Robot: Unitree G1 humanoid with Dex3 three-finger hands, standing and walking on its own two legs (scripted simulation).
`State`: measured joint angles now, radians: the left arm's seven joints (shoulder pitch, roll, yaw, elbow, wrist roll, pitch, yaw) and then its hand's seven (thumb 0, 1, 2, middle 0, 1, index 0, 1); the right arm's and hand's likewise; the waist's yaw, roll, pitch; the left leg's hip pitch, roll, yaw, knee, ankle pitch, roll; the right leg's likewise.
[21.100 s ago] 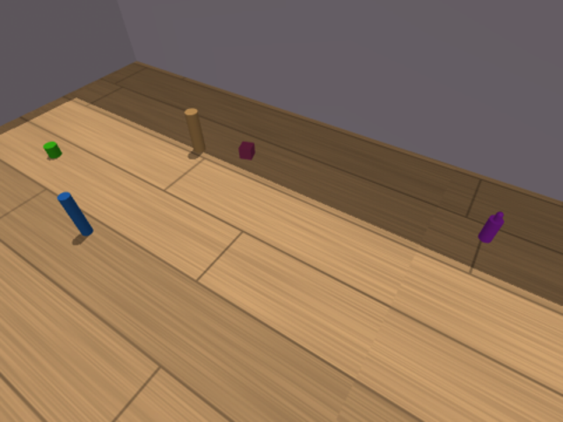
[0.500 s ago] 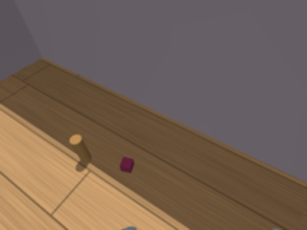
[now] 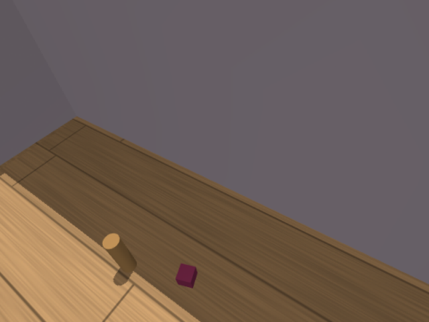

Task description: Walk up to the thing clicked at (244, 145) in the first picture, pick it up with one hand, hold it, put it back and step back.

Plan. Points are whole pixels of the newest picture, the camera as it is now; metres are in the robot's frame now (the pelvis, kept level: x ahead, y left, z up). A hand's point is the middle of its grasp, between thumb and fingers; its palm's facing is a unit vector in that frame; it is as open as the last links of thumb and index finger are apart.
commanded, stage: walk up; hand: left
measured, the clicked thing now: (186, 275) +0.49 +0.23 -0.73
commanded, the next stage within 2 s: stand in 1.76 s
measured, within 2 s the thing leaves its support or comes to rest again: neither
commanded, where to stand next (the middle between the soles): +0.11 -0.01 m, yaw +0 degrees
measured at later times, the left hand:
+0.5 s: hand out of the picture +0.15 +0.27 -0.16, palm faces -0.05 -0.92 -0.39, open 7.4 cm
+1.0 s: hand (125, 301) +0.22 +0.25 -0.14, palm faces -0.02 -0.95 -0.32, open 7.4 cm
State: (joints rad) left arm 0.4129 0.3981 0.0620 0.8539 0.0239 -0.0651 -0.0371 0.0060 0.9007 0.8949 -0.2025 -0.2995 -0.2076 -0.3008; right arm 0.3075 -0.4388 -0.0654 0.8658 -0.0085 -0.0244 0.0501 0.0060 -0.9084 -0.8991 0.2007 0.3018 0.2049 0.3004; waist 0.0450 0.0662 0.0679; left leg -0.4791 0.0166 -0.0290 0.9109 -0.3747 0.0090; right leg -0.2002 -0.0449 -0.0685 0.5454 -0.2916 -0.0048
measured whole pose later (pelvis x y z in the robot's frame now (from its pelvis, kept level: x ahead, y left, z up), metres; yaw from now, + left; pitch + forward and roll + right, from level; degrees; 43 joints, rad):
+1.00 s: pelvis +0.10 +0.00 +0.01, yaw -1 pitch -3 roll +0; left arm 0.04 0.35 0.01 1.12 -0.01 0.00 -0.02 0.01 0.90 0.90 -0.20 -0.30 -0.21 -0.30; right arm 0.09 -0.37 0.01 1.14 0.00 -0.02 0.00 0.00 -0.91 -0.90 0.20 0.30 0.21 0.30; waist -0.01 -0.01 0.06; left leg -0.17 0.03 0.01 0.41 -0.19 -0.02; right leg -0.15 -0.04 -0.02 0.40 -0.20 0.02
